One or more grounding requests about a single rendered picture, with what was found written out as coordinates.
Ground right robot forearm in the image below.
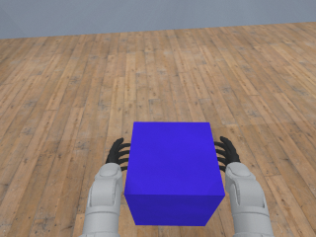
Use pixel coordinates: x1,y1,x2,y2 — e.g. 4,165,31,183
225,162,276,237

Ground robot left hand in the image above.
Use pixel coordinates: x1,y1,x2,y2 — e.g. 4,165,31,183
105,137,131,171

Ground robot right hand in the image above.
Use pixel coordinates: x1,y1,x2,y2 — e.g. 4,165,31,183
213,136,241,173

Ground carton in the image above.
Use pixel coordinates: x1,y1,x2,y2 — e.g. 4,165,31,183
123,121,225,226

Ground left robot forearm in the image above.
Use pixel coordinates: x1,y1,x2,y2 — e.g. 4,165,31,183
78,163,123,237

